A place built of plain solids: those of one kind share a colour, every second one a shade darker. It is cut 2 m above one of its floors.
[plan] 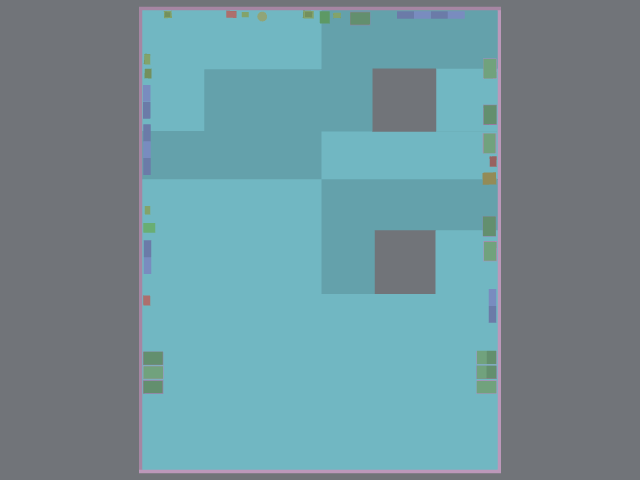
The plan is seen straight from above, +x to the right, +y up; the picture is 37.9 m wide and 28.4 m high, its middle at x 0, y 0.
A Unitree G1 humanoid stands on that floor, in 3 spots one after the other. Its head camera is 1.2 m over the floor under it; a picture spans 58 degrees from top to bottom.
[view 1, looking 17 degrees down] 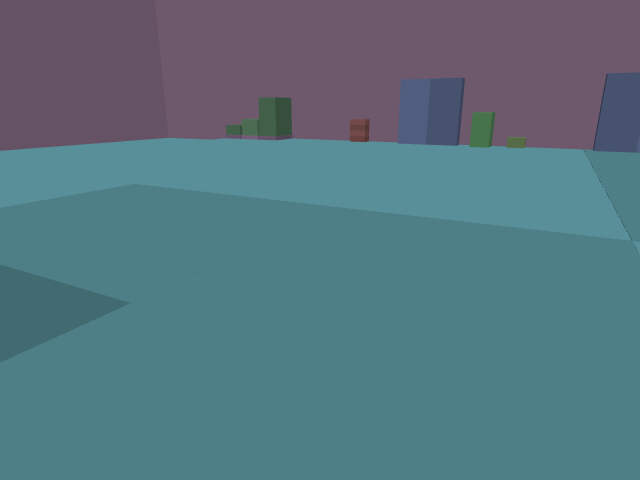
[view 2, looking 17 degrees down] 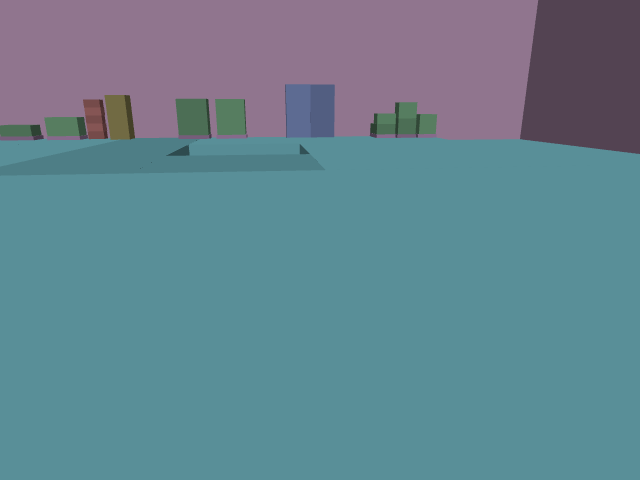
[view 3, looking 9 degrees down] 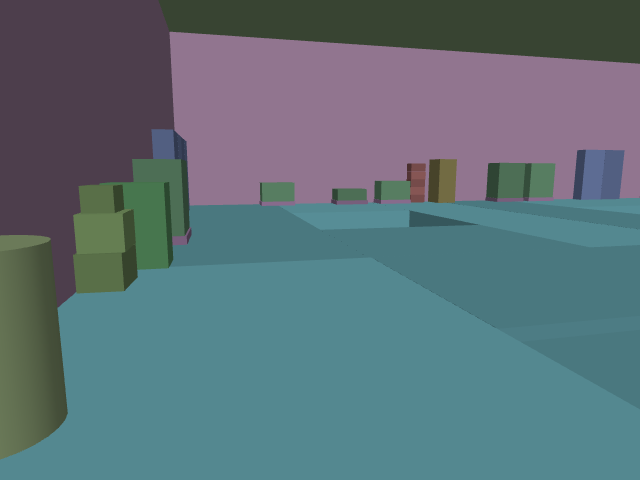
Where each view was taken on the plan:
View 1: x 4.91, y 2.83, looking -152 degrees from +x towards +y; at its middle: floor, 4.10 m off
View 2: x -8.56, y -2.02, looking -7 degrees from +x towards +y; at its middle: floor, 4.10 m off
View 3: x -5.60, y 12.16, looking -13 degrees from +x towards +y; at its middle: floor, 7.66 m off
